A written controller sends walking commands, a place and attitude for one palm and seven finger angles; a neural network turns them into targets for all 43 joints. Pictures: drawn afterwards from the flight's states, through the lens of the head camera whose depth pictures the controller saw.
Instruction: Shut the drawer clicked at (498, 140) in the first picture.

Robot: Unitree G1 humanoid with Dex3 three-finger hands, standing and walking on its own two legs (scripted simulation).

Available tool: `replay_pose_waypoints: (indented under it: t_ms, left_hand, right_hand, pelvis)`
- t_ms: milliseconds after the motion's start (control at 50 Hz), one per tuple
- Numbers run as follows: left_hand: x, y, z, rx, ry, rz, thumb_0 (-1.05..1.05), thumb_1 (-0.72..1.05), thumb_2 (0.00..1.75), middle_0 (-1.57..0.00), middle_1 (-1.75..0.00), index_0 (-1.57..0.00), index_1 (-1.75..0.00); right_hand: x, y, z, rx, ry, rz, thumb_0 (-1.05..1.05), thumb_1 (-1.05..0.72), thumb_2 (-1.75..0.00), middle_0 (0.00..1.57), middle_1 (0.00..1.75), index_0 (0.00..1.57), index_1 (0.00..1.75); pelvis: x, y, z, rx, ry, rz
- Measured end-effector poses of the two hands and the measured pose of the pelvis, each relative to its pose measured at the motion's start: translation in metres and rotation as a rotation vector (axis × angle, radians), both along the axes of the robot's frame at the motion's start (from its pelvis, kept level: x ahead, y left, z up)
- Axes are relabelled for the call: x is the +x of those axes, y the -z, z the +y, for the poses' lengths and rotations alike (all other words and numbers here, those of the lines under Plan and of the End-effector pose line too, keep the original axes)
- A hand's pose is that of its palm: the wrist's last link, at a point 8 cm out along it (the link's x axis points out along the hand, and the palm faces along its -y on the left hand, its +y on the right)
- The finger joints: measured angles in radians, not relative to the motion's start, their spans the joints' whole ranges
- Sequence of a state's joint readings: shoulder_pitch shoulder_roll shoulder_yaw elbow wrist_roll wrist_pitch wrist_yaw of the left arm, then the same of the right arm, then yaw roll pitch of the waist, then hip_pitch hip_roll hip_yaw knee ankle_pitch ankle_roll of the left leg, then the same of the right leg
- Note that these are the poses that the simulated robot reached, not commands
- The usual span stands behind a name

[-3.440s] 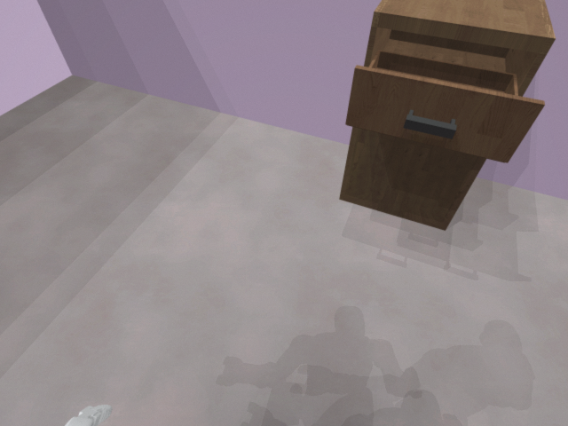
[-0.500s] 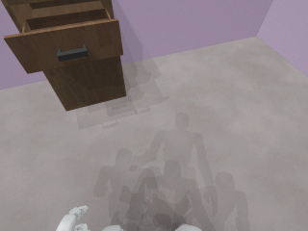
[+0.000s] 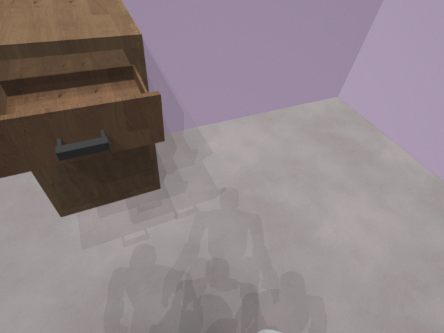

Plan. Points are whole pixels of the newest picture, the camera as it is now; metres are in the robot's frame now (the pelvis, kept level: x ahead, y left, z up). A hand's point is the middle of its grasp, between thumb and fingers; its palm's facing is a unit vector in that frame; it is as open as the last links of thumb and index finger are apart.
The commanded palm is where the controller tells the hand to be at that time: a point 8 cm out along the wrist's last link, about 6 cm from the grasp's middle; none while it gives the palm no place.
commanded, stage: walk to a spot facing it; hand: left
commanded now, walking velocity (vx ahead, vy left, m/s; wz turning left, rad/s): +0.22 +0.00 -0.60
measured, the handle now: (82, 142) +0.56 +0.42 -0.05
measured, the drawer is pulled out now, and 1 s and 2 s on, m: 0.30 0.30 0.30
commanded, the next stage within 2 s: turn to face it in 0.06 s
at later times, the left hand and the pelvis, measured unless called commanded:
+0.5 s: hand (179, 273) +0.28 +0.11 -0.17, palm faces +0.02 -0.99 -0.17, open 7.3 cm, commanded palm none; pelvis +0.16 -0.05 -0.02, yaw +1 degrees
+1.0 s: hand (111, 321) +0.17 +0.23 -0.17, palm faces +0.33 -0.91 -0.26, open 7.4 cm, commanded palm none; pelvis +0.18 +0.00 +0.00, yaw +16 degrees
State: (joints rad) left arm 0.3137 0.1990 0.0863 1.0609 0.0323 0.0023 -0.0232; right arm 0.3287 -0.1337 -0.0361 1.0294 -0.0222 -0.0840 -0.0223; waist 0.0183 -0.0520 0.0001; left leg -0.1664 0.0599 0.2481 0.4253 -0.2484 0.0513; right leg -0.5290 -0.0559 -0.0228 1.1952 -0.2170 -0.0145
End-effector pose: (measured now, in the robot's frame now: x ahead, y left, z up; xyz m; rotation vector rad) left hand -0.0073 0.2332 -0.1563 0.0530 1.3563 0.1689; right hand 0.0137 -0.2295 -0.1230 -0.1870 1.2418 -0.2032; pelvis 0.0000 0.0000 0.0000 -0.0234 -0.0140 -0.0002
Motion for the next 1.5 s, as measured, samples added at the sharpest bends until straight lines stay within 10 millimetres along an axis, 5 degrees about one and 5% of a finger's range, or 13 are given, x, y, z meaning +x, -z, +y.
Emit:
replay_pose_waypoints:
  t_ms: [160,300,360,440,620,760,880,1020,1280,1400,1500]
  left_hand:
    - [0.097,-0.003,-0.010,-0.006,0.098,0.008,0.01,0.93,0.90,-0.20,-0.30,-0.20,-0.30]
    - [0.218,0.001,-0.041,0.045,0.226,-0.094,0.01,0.92,0.90,-0.20,-0.30,-0.20,-0.30]
    - [0.259,0.004,-0.058,0.064,0.213,-0.199,0.01,0.92,0.90,-0.20,-0.30,-0.20,-0.30]
    - [0.278,-0.004,-0.072,0.052,0.169,-0.255,0.01,0.91,0.90,-0.20,-0.30,-0.20,-0.30]
    - [0.277,-0.009,-0.049,0.045,0.032,-0.283,-0.01,0.92,0.90,-0.20,-0.30,-0.20,-0.30]
    - [0.235,0.020,0.005,0.054,-0.095,-0.204,0.00,0.91,0.90,-0.20,-0.30,-0.20,-0.30]
    - [0.192,0.001,0.035,0.103,-0.177,-0.112,0.01,0.91,0.90,-0.20,-0.30,-0.20,-0.30]
    - [0.155,-0.016,0.040,0.150,-0.251,-0.037,0.01,0.91,0.90,-0.20,-0.30,-0.20,-0.30]
    - [0.156,-0.025,-0.029,0.187,-0.311,-0.113,0.01,0.91,0.90,-0.20,-0.30,-0.20,-0.30]
    - [0.139,-0.031,-0.063,0.158,-0.375,-0.121,0.01,0.91,0.90,-0.20,-0.30,-0.20,-0.30]
    - [0.111,-0.030,-0.070,0.150,-0.434,-0.102,0.01,0.92,0.90,-0.20,-0.30,-0.20,-0.30]
  right_hand:
    - [-0.018,0.008,0.019,0.063,0.147,0.172,0.00,-0.91,-0.90,0.20,0.30,0.20,0.30]
    - [-0.022,0.027,0.024,0.151,0.248,0.339,0.00,-0.90,-0.90,0.20,0.30,0.20,0.30]
    - [-0.009,0.040,0.015,0.185,0.242,0.404,0.00,-0.90,-0.90,0.20,0.30,0.20,0.30]
    - [0.043,0.045,-0.008,0.158,0.184,0.354,0.01,-0.90,-0.89,0.20,0.30,0.20,0.30]
    - [0.196,0.025,-0.041,0.039,-0.016,0.044,0.00,-0.91,-0.90,0.20,0.30,0.20,0.30]
    - [0.271,0.010,-0.025,-0.055,-0.177,-0.099,0.00,-0.91,-0.90,0.20,0.30,0.20,0.30]
    - [0.285,-0.004,-0.006,-0.056,-0.255,-0.068,0.00,-0.90,-0.90,0.20,0.30,0.20,0.30]
    - [0.296,-0.001,0.008,-0.008,-0.312,-0.033,0.00,-0.90,-0.90,0.20,0.30,0.20,0.30]
    - [0.310,0.036,-0.023,0.080,-0.375,0.017,0.00,-0.90,-0.89,0.20,0.30,0.20,0.30]
    - [0.317,0.031,-0.035,0.073,-0.423,0.038,0.01,-0.90,-0.90,0.20,0.30,0.20,0.30]
    - [0.319,0.025,-0.032,0.052,-0.481,0.061,0.00,-0.90,-0.90,0.20,0.30,0.20,0.30]
  pelvis:
    - [0.060,0.000,-0.004,0.009,0.085,0.003]
    - [0.118,0.016,-0.030,0.019,0.095,0.002]
    - [0.141,0.029,-0.045,0.026,0.061,0.001]
    - [0.154,0.023,-0.049,0.018,0.020,-0.010]
    - [0.169,0.016,-0.036,-0.002,-0.090,-0.001]
    - [0.173,0.031,-0.009,-0.021,-0.167,0.003]
    - [0.178,0.012,-0.001,-0.022,-0.227,0.023]
    - [0.183,0.002,-0.002,-0.017,-0.286,0.024]
    - [0.183,0.014,-0.048,0.029,-0.392,0.015]
    - [0.180,0.005,-0.060,0.045,-0.454,-0.001]
    - [0.177,0.002,-0.060,0.048,-0.493,0.000]
